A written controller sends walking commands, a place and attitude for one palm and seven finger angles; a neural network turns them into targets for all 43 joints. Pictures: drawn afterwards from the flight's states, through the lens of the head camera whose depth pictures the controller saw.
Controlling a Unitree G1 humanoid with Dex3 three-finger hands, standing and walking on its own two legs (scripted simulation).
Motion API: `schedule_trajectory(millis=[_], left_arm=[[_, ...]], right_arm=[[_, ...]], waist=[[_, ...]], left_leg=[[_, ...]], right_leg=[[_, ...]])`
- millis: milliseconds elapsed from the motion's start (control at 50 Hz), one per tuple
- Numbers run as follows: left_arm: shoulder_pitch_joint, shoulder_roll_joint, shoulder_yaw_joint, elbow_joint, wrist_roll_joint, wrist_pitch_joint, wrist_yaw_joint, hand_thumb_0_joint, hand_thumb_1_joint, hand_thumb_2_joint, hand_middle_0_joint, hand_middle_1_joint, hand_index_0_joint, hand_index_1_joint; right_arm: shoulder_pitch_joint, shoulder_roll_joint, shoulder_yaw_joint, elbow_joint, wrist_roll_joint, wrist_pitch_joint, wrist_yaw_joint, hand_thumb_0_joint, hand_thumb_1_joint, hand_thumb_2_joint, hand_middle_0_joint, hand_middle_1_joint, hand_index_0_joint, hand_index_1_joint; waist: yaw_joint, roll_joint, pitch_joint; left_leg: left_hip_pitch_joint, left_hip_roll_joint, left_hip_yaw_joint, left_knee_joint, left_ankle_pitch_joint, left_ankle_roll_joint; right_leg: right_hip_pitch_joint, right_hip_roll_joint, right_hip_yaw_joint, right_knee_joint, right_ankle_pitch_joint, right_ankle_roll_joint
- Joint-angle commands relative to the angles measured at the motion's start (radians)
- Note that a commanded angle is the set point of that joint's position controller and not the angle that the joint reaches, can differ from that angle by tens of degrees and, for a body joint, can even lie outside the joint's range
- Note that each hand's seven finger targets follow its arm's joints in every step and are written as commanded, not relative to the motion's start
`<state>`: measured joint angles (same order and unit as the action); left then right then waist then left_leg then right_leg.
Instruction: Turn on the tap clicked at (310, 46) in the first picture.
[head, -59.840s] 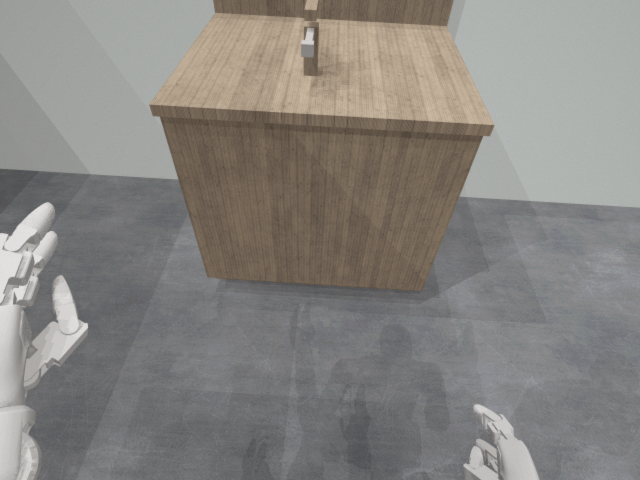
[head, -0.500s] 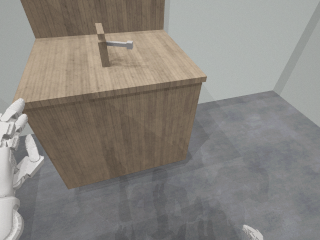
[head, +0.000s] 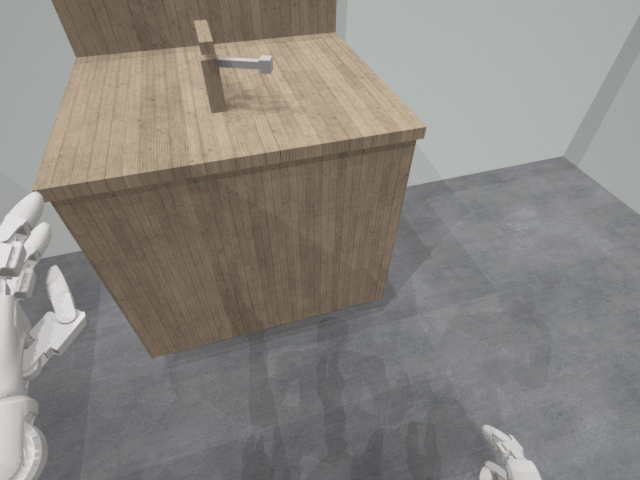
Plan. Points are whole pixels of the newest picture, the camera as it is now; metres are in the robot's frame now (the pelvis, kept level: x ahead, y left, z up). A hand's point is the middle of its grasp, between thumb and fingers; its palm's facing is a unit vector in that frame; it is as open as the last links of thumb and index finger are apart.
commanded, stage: stand and check the lever's angle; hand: left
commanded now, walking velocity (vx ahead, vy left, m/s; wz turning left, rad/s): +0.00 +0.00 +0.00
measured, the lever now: (266, 64) +0.88 +0.19 +0.14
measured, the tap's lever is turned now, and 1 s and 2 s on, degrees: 66 66 66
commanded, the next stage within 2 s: stand and wait in 0.14 s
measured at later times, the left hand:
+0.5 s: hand (101, 282) +0.26 +0.25 +0.17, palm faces +0.39 -0.84 -0.38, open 7.4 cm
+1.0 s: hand (77, 289) +0.25 +0.27 +0.17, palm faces +0.39 -0.85 -0.36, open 7.4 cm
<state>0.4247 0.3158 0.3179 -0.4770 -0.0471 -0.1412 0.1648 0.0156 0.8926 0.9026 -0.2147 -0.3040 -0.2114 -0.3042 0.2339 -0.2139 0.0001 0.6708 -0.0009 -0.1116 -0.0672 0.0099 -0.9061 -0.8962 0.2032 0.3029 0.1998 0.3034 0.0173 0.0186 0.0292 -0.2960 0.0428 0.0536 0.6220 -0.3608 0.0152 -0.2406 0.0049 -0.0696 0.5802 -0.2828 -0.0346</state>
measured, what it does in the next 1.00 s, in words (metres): stands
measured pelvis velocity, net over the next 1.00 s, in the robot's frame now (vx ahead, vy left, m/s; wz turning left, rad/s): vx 0.03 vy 0.02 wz -0.01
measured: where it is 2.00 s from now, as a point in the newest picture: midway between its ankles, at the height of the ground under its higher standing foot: outside the picture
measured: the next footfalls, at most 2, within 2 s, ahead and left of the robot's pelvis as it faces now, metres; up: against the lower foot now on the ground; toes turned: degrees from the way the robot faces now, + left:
none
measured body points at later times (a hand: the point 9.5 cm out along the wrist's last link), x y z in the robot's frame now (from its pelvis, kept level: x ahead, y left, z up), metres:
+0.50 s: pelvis +0.04 +0.01 +0.01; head +0.06 +0.00 +0.46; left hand +0.23 +0.29 +0.19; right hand +0.22 -0.23 -0.07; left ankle +0.05 +0.12 -0.73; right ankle +0.02 -0.10 -0.73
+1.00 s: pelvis +0.03 +0.02 +0.01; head +0.04 +0.03 +0.46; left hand +0.22 +0.31 +0.19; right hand +0.21 -0.21 -0.07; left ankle +0.05 +0.12 -0.73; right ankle +0.02 -0.10 -0.73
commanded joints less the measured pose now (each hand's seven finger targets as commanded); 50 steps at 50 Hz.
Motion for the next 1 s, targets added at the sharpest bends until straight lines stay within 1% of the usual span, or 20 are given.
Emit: schedule_trajectory(millis=[0, 20, 40, 60, 80, 100, 140, 160, 180, 220, 240, 300, 360, 440, 520, 580, 640, 740, 820, 980], left_arm=[[-0.129, 0.194, 0.110, -0.256, 0.003, -0.074, 0.021, 0.000, 0.900, 0.900, -0.200, -0.300, -0.200, -0.300], [-0.100, 0.191, 0.113, -0.219, 0.007, -0.073, 0.015, 0.000, 0.900, 0.900, -0.200, -0.300, -0.200, -0.300], [-0.092, 0.203, 0.135, -0.225, 0.010, -0.069, 0.013, 0.000, 0.900, 0.900, -0.200, -0.300, -0.200, -0.300], [-0.089, 0.194, 0.125, -0.227, 0.017, -0.070, 0.014, 0.000, 0.900, 0.900, -0.200, -0.300, -0.200, -0.300], [-0.075, 0.188, 0.121, -0.218, 0.019, -0.071, 0.014, 0.000, 0.900, 0.900, -0.200, -0.300, -0.200, -0.300], [-0.057, 0.191, 0.124, -0.210, 0.019, -0.070, 0.015, 0.000, 0.900, 0.900, -0.200, -0.300, -0.200, -0.300], [-0.024, 0.194, 0.128, -0.214, 0.008, -0.068, 0.012, 0.000, 0.900, 0.900, -0.200, -0.300, -0.200, -0.300], [-0.026, 0.184, 0.114, -0.209, 0.001, -0.065, 0.009, 0.000, 0.900, 0.900, -0.200, -0.300, -0.200, -0.300], [-0.031, 0.182, 0.111, -0.217, -0.002, -0.062, 0.009, 0.000, 0.900, 0.900, -0.200, -0.300, -0.200, -0.300], [-0.024, 0.189, 0.119, -0.213, -0.006, -0.059, 0.009, 0.000, 0.900, 0.900, -0.200, -0.300, -0.200, -0.300], [-0.022, 0.186, 0.115, -0.209, -0.006, -0.054, 0.007, 0.000, 0.900, 0.900, -0.200, -0.300, -0.200, -0.300], [-0.017, 0.196, 0.123, -0.208, -0.007, -0.050, 0.006, 0.000, 0.900, 0.900, -0.200, -0.300, -0.200, -0.300], [-0.027, 0.199, 0.120, -0.227, -0.007, -0.052, 0.006, 0.000, 0.900, 0.900, -0.200, -0.300, -0.200, -0.300], [0.001, 0.206, 0.129, -0.241, -0.009, -0.054, 0.009, 0.000, 0.900, 0.900, -0.200, -0.300, -0.200, -0.300], [0.022, 0.192, 0.119, -0.208, -0.013, -0.050, 0.009, 0.000, 0.900, 0.900, -0.200, -0.300, -0.200, -0.300], [0.015, 0.191, 0.114, -0.208, -0.012, -0.050, 0.008, 0.000, 0.900, 0.900, -0.200, -0.300, -0.200, -0.300], [0.000, 0.200, 0.119, -0.224, -0.012, -0.051, 0.009, 0.000, 0.900, 0.900, -0.200, -0.300, -0.200, -0.300], [-0.011, 0.197, 0.110, -0.219, -0.011, -0.049, 0.009, 0.000, 0.900, 0.900, -0.200, -0.300, -0.200, -0.300], [-0.009, 0.192, 0.108, -0.202, -0.010, -0.051, 0.010, 0.000, 0.900, 0.900, -0.200, -0.300, -0.200, -0.300], [-0.015, 0.180, 0.098, -0.190, -0.008, -0.053, 0.009, 0.000, 0.900, 0.900, -0.200, -0.300, -0.200, -0.300]], right_arm=[[-0.145, -0.131, -0.042, -0.207, 0.002, -0.054, -0.013, 0.000, -0.900, -0.900, 0.200, 0.300, 0.200, 0.300], [-0.148, -0.110, -0.038, -0.192, 0.006, -0.054, -0.010, 0.000, -0.900, -0.900, 0.200, 0.300, 0.200, 0.300], [-0.151, -0.101, -0.035, -0.200, 0.001, -0.056, -0.012, 0.000, -0.900, -0.900, 0.200, 0.300, 0.200, 0.300], [-0.152, -0.095, -0.028, -0.199, 0.001, -0.058, -0.009, 0.000, -0.900, -0.900, 0.200, 0.300, 0.200, 0.300], [-0.146, -0.094, -0.027, -0.201, 0.003, -0.061, -0.006, 0.000, -0.900, -0.900, 0.200, 0.300, 0.200, 0.300], [-0.144, -0.093, -0.030, -0.203, 0.003, -0.063, -0.004, 0.000, -0.900, -0.900, 0.200, 0.300, 0.200, 0.300], [-0.123, -0.100, -0.045, -0.204, 0.002, -0.066, 0.003, 0.000, -0.900, -0.900, 0.200, 0.300, 0.200, 0.300], [-0.118, -0.097, -0.046, -0.201, 0.005, -0.064, 0.006, 0.000, -0.900, -0.900, 0.200, 0.300, 0.200, 0.300], [-0.116, -0.097, -0.048, -0.201, 0.008, -0.062, 0.006, 0.000, -0.900, -0.900, 0.200, 0.300, 0.200, 0.300], [-0.121, -0.098, -0.047, -0.205, 0.008, -0.055, 0.003, 0.000, -0.900, -0.900, 0.200, 0.300, 0.200, 0.300], [-0.128, -0.101, -0.047, -0.211, 0.009, -0.053, 0.000, 0.000, -0.900, -0.900, 0.200, 0.300, 0.200, 0.300], [-0.136, -0.101, -0.045, -0.220, 0.011, -0.038, -0.004, 0.000, -0.900, -0.900, 0.200, 0.300, 0.200, 0.300], [-0.144, -0.102, -0.044, -0.227, 0.012, -0.034, -0.007, 0.000, -0.900, -0.900, 0.200, 0.300, 0.200, 0.300], [-0.144, -0.105, -0.045, -0.234, 0.009, -0.031, -0.007, 0.000, -0.900, -0.900, 0.200, 0.300, 0.200, 0.300], [-0.137, -0.105, -0.044, -0.232, 0.008, -0.026, -0.007, 0.000, -0.900, -0.900, 0.200, 0.300, 0.200, 0.300], [-0.140, -0.107, -0.045, -0.232, 0.009, -0.027, -0.010, 0.000, -0.900, -0.900, 0.200, 0.300, 0.200, 0.300], [-0.144, -0.110, -0.046, -0.234, 0.007, -0.027, -0.012, 0.000, -0.900, -0.900, 0.200, 0.300, 0.200, 0.300], [-0.149, -0.112, -0.044, -0.231, 0.005, -0.027, -0.012, 0.000, -0.900, -0.900, 0.200, 0.300, 0.200, 0.300], [-0.149, -0.109, -0.040, -0.228, 0.002, -0.028, -0.013, 0.000, -0.900, -0.900, 0.200, 0.300, 0.200, 0.300], [-0.148, -0.110, -0.040, -0.223, 0.000, -0.030, -0.014, 0.000, -0.900, -0.900, 0.200, 0.300, 0.200, 0.300]], waist=[[-0.003, 0.165, -0.064], [-0.015, 0.194, -0.051], [-0.006, 0.208, -0.014], [-0.008, 0.193, 0.007], [-0.007, 0.144, -0.007], [-0.008, 0.086, -0.024], [-0.015, -0.060, -0.095], [-0.022, -0.085, -0.120], [-0.023, -0.063, -0.148], [-0.020, -0.029, -0.180], [-0.020, 0.010, -0.172], [-0.012, 0.001, -0.170], [-0.012, 0.016, -0.153], [-0.008, 0.050, -0.163], [-0.011, 0.018, -0.159], [-0.011, 0.039, -0.161], [-0.010, 0.035, -0.172], [-0.010, 0.047, -0.146], [-0.009, 0.031, -0.141], [-0.010, 0.030, -0.137]], left_leg=[[0.092, 0.197, -0.314, -0.311, -0.004, 0.081], [-0.026, 0.193, -0.316, -0.396, -0.225, 0.073], [-0.094, 0.183, -0.310, -0.421, -0.287, 0.080], [-0.128, 0.172, -0.274, -0.400, -0.253, 0.078], [-0.111, 0.145, -0.226, -0.350, -0.184, 0.062], [-0.087, 0.108, -0.167, -0.283, -0.104, 0.043], [0.003, 0.038, -0.079, -0.112, 0.113, 0.010], [0.039, 0.029, -0.058, -0.060, 0.189, 0.000], [0.061, 0.027, -0.055, -0.054, 0.240, -0.006], [0.113, 0.042, -0.058, -0.088, 0.342, -0.003], [0.127, 0.051, -0.064, -0.096, 0.380, -0.001], [0.146, 0.076, -0.074, -0.128, 0.450, 0.008], [0.131, 0.074, -0.081, -0.147, 0.434, 0.007], [0.126, 0.071, -0.079, -0.164, 0.413, 0.006], [0.128, 0.065, -0.069, -0.168, 0.388, 0.003], [0.136, 0.067, -0.066, -0.177, 0.399, 0.001], [0.137, 0.067, -0.071, -0.183, 0.412, 0.002], [0.116, 0.061, -0.073, -0.203, 0.341, 0.000], [0.111, 0.058, -0.075, -0.221, 0.281, 0.002], [0.099, 0.056, -0.078, -0.237, 0.262, 0.000]], right_leg=[[-0.094, -0.002, 0.046, 0.013, -0.071, 0.040], [-0.029, 0.005, 0.053, 0.048, -0.134, 0.046], [0.006, 0.002, 0.053, 0.041, -0.103, 0.047], [0.037, -0.002, 0.054, -0.004, -0.053, 0.047], [0.060, -0.004, 0.053, -0.074, -0.008, 0.045], [0.066, -0.018, 0.078, -0.142, 0.033, 0.038], [0.061, -0.096, 0.197, -0.218, 0.142, 0.000], [0.055, -0.136, 0.240, -0.225, 0.215, -0.016], [0.073, -0.153, 0.239, -0.206, 0.305, -0.024], [0.091, -0.130, 0.193, -0.164, 0.415, -0.005], [0.080, -0.114, 0.169, -0.157, 0.405, 0.006], [0.086, -0.079, 0.123, -0.153, 0.375, 0.026], [0.094, -0.073, 0.116, -0.163, 0.344, 0.026], [0.107, -0.070, 0.112, -0.178, 0.324, 0.025], [0.095, -0.068, 0.118, -0.194, 0.321, 0.028], [0.094, -0.065, 0.110, -0.191, 0.322, 0.030], [0.103, -0.061, 0.102, -0.193, 0.322, 0.031], [0.087, -0.059, 0.106, -0.213, 0.268, 0.031], [0.081, -0.053, 0.105, -0.224, 0.238, 0.032], [0.088, -0.049, 0.099, -0.231, 0.225, 0.033]])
